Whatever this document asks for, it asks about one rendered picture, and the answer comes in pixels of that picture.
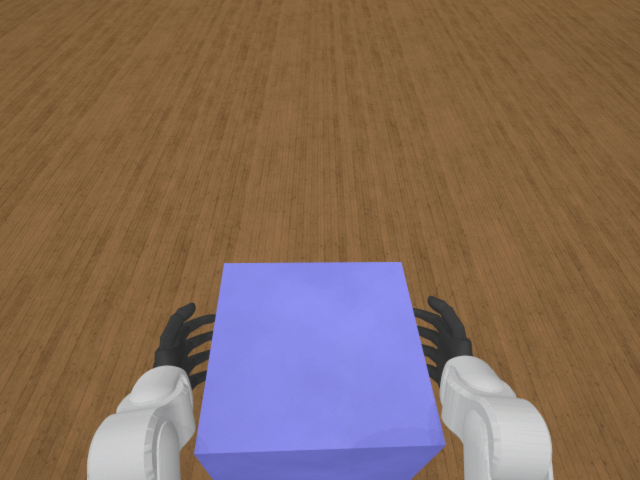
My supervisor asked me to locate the carton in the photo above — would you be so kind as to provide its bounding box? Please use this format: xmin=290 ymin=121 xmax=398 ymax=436
xmin=194 ymin=262 xmax=446 ymax=480

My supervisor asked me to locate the left robot forearm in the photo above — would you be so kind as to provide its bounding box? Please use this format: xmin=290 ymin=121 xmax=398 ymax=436
xmin=87 ymin=366 xmax=196 ymax=480

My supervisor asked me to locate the robot left hand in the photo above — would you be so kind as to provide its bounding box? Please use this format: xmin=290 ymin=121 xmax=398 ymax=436
xmin=152 ymin=303 xmax=216 ymax=390

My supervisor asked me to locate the robot right hand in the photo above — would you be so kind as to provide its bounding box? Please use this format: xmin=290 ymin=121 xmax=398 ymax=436
xmin=413 ymin=296 xmax=474 ymax=388

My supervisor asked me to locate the right robot forearm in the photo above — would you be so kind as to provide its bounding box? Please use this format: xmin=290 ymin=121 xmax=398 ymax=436
xmin=440 ymin=356 xmax=554 ymax=480

